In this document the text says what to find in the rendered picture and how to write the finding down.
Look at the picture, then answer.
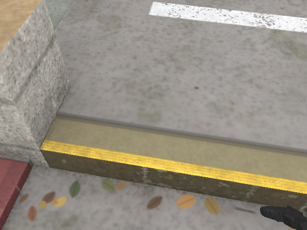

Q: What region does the right robot hand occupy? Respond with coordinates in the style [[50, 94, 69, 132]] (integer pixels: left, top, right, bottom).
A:
[[260, 206, 307, 230]]

